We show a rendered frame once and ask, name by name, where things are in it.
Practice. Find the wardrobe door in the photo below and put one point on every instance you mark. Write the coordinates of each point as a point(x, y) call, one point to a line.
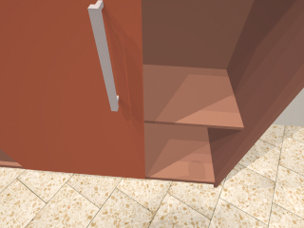
point(55, 113)
point(5, 157)

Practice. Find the handle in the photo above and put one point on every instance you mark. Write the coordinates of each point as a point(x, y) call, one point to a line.
point(98, 27)

